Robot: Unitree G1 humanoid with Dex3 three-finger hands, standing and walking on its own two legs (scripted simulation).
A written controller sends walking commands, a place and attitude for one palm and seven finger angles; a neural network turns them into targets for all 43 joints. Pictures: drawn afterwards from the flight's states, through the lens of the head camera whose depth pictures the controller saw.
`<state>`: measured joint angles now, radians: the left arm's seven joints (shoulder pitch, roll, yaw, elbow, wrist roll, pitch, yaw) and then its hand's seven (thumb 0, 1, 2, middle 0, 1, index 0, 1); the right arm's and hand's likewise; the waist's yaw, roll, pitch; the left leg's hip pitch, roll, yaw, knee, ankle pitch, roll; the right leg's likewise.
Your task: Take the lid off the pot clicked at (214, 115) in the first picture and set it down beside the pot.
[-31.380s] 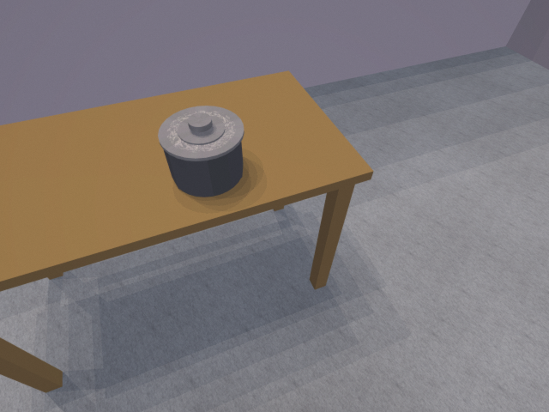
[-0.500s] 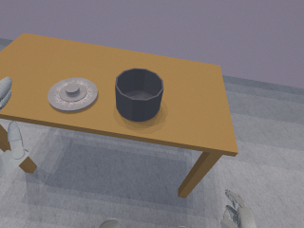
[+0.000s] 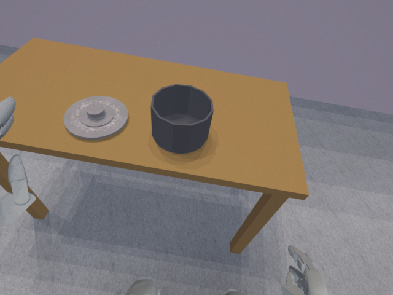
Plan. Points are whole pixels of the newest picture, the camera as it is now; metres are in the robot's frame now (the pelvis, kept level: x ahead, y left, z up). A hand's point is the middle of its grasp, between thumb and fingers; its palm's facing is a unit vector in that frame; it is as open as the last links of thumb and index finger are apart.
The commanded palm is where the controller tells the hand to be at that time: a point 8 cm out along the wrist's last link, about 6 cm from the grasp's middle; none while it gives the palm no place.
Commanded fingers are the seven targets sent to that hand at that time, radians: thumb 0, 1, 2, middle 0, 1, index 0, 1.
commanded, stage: step back with the hand held close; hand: left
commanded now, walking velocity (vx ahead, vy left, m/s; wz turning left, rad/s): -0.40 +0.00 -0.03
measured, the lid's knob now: (95, 110) +0.61 +0.33 -0.04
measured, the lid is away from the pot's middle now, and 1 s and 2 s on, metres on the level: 0.26 0.26 0.26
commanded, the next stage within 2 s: stop stepping back and stand still in 0.54 s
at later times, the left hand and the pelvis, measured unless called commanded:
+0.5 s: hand out of the picture +0.16 +0.26 +0.19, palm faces +0.27 -0.87 -0.42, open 7.4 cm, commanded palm +0.09 +0.31 +0.20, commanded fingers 0.00 0.90 0.90 -0.20 -0.30 -0.20 -0.30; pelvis -0.05 +0.03 +0.01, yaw -3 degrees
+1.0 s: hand out of the picture +0.05 +0.29 +0.20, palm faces +0.33 -0.82 -0.46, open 7.4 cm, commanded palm +0.00 +0.33 +0.20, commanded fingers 0.00 0.90 0.90 -0.20 -0.30 -0.20 -0.30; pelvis -0.14 +0.05 +0.02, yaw -2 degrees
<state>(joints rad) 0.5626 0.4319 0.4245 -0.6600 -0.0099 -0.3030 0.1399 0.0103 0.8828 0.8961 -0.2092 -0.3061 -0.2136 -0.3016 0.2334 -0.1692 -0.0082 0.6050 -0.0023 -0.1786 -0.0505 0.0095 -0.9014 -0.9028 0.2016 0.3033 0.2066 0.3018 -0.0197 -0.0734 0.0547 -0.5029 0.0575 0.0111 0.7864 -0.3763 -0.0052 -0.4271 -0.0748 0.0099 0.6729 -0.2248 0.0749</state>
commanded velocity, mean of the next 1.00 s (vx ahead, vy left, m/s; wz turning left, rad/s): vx -0.18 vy -0.01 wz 0.00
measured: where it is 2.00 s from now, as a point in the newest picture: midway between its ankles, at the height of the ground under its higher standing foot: outside the picture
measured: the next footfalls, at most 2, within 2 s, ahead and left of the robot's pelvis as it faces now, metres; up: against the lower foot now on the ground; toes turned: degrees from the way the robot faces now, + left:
right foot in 0.24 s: +0.05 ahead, -0.15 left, +0.00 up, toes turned -5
left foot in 0.42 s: +0.06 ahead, +0.14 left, +0.00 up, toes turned +0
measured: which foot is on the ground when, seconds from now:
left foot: down 0.00-0.28, up 0.30-0.40, down 0.42-0.64, up 0.66-0.78, down 0.80-1.00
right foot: down 0.00-0.10, up 0.12-0.22, down 0.24-0.42, up 0.44-0.62, down 0.64-1.00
